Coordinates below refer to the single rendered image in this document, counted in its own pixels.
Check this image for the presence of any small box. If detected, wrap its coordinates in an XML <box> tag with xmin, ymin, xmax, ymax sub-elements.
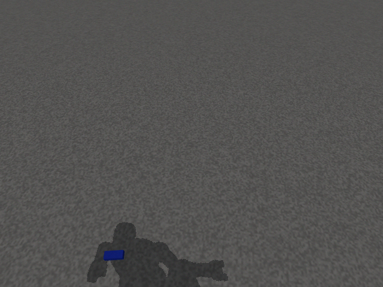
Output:
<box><xmin>104</xmin><ymin>250</ymin><xmax>124</xmax><ymax>261</ymax></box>

